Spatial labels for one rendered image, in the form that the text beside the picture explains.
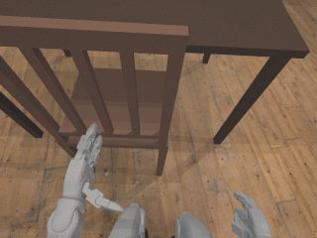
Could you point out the table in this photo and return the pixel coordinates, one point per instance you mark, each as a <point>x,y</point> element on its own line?
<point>252,28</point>

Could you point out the right robot hand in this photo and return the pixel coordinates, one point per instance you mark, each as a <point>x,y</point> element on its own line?
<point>253,223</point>

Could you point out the left robot hand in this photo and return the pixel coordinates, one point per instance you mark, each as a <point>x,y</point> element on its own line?
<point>80,169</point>

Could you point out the left robot forearm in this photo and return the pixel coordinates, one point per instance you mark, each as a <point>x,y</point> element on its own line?
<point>67,220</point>

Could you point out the left robot thigh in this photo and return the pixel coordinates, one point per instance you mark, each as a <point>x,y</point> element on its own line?
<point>130,223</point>

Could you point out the right robot thigh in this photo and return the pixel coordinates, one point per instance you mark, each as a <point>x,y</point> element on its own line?
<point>190,226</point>

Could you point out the robot thigh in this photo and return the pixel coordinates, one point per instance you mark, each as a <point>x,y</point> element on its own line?
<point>190,226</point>
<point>130,223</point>

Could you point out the chair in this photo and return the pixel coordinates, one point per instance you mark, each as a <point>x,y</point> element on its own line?
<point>132,107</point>

